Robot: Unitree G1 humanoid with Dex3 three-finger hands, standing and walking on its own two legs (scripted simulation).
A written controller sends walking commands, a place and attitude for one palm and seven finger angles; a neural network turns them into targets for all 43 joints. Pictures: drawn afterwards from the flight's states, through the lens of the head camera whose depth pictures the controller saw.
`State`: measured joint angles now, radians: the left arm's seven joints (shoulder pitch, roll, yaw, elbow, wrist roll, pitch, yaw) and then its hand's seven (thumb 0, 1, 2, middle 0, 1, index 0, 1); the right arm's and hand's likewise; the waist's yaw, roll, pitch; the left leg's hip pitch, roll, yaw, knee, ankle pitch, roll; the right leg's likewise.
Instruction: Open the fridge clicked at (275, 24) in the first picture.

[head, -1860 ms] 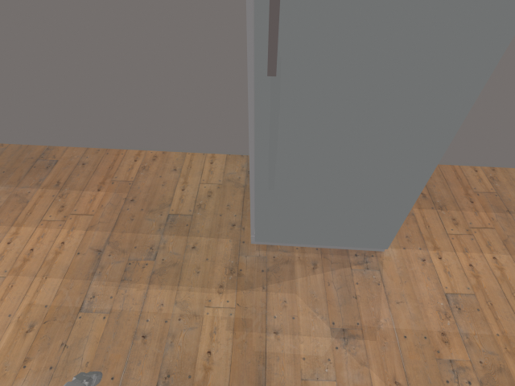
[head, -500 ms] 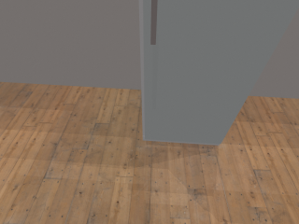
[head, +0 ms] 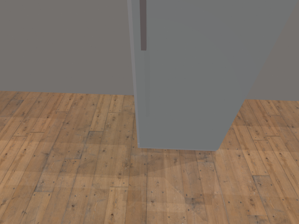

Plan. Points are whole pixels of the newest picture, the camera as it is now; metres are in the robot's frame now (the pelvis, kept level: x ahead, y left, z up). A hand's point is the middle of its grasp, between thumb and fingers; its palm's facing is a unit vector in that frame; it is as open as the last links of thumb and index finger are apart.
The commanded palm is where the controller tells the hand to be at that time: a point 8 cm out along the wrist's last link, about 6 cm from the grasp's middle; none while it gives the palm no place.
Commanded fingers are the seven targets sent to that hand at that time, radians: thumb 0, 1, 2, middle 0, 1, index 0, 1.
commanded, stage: take the last steps up to it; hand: left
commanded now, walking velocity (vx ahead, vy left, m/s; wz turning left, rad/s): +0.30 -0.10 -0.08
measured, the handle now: (143, 2) +0.74 +0.07 +0.28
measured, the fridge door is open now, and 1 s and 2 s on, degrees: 0 0 0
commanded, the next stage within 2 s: come to a stop and stand still in 0.50 s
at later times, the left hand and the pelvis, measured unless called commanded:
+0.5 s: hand out of the picture +0.15 +0.20 -0.18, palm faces +0.01 -0.99 -0.15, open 7.4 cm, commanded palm none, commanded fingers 0.00 0.90 0.90 -0.20 -0.30 -0.20 -0.30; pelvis +0.16 +0.03 +0.01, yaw -4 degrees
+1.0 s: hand (113, 169) +0.34 +0.16 -0.17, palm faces +0.01 -0.98 -0.19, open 7.3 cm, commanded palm none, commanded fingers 0.00 0.90 0.90 -0.20 -0.30 -0.20 -0.30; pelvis +0.23 -0.01 -0.01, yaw -1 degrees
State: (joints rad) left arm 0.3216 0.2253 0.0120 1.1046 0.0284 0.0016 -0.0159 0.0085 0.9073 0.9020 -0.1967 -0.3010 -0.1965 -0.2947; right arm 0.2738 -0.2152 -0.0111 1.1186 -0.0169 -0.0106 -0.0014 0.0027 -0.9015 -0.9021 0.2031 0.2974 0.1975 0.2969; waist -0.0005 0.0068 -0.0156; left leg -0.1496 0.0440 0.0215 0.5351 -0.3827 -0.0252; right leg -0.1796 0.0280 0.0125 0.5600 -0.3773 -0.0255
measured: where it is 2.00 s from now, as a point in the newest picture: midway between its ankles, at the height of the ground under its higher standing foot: outside the picture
